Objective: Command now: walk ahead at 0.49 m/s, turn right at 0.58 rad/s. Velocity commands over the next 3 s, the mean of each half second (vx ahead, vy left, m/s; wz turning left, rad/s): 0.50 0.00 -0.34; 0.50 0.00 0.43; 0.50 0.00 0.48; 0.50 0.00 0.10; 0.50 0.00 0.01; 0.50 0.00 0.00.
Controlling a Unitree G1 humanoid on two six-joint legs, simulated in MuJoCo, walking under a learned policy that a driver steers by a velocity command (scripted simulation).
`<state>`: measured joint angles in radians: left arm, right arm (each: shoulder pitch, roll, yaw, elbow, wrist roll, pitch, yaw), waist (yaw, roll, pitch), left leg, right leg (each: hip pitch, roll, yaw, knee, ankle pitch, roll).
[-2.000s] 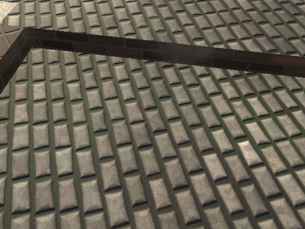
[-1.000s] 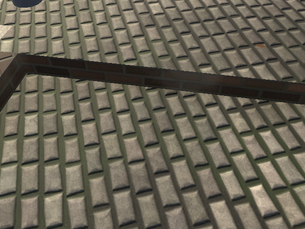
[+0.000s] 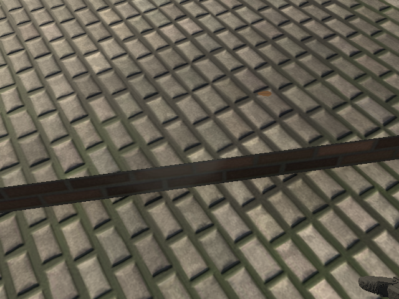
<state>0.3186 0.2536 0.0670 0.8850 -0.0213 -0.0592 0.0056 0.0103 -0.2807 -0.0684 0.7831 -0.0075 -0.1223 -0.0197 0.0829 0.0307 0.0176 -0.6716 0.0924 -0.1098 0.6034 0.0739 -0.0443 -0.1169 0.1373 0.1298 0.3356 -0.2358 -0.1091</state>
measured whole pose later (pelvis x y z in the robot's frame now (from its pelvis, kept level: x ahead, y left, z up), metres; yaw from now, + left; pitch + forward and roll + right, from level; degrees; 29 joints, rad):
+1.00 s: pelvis +0.52 -0.02 -0.01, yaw +7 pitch +2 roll -2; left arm 0.40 0.25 0.05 0.89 0.02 -0.08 0.01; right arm 0.04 -0.26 -0.04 0.76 -0.04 -0.01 0.08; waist 0.06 0.03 0.04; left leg -0.56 0.04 0.09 0.65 -0.12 0.08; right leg 0.07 -0.01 -0.27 0.28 -0.37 0.01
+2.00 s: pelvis +1.08 +0.08 +0.14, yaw +23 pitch +4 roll -1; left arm 0.43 0.17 -0.01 1.02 0.10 -0.14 -0.05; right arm 0.11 -0.21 0.02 0.68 -0.04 -0.08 0.08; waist 0.03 0.02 -0.08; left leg -1.09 0.02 -0.15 1.48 0.06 0.10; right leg -0.26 0.09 -0.10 0.55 -0.37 -0.11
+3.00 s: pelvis +1.69 +0.29 +0.16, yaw +22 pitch +3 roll -1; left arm 0.33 0.25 0.06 0.84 0.00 -0.09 -0.01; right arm 0.17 -0.28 -0.05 0.77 0.00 -0.07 -0.01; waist 0.04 0.03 -0.02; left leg -0.69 0.11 -0.04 0.99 -0.18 0.00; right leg -0.22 0.06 -0.05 0.33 -0.16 -0.07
